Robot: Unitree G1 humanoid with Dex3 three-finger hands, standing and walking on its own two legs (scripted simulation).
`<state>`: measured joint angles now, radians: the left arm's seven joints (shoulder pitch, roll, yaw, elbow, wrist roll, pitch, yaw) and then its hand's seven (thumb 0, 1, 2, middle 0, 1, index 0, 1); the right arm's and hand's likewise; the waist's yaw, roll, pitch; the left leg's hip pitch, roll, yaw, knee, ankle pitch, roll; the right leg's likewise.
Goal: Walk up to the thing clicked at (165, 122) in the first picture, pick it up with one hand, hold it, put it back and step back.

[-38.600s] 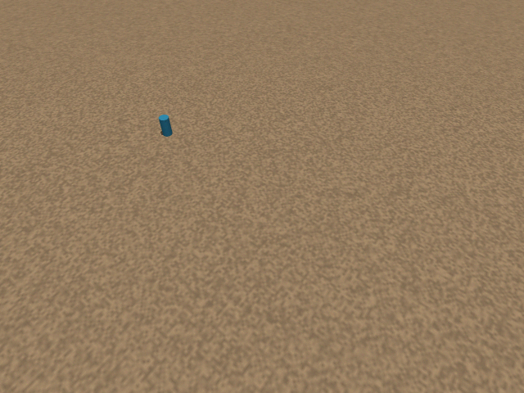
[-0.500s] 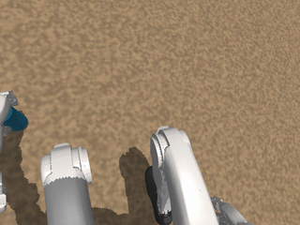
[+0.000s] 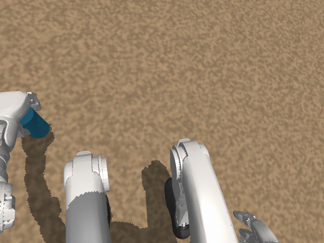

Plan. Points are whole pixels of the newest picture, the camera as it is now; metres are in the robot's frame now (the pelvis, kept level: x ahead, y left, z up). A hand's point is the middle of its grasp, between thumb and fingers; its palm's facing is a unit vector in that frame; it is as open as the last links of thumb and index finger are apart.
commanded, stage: settle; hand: left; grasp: from above
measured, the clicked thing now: (30, 122) +0.43 +0.31 -0.21
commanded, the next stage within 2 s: lift in 0.02 s
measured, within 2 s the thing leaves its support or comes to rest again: neither
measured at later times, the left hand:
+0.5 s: hand out of the picture +0.41 +0.32 -0.07, palm faces -0.46 -0.07 -0.89, open 8.3 cm
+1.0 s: hand out of the picture +0.36 +0.28 +0.12, palm faces -0.41 -0.12 -0.90, open 8.3 cm
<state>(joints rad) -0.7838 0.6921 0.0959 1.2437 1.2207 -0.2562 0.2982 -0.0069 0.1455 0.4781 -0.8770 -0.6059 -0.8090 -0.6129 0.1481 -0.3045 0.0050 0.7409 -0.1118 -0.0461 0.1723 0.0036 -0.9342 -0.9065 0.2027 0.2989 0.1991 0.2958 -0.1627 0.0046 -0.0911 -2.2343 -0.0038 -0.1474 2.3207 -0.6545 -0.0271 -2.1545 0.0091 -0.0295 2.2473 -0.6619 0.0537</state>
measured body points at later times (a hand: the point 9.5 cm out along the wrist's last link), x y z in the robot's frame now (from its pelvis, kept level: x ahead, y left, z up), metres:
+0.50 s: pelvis +0.00 +0.01 +0.05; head +0.19 +0.06 +0.46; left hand +0.43 +0.32 -0.01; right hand +0.09 -0.27 -0.06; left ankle +0.09 +0.13 -0.32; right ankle +0.11 -0.14 -0.32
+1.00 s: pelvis +0.01 +0.00 +0.20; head +0.14 +0.03 +0.63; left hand +0.37 +0.29 +0.17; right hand +0.16 -0.25 +0.08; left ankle +0.09 +0.13 -0.32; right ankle +0.11 -0.14 -0.32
